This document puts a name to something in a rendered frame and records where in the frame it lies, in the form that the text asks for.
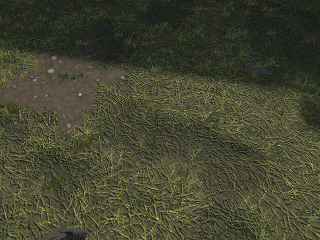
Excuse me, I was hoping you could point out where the left robot hand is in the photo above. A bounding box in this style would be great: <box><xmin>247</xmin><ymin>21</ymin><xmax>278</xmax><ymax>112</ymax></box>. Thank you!
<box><xmin>40</xmin><ymin>227</ymin><xmax>87</xmax><ymax>240</ymax></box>

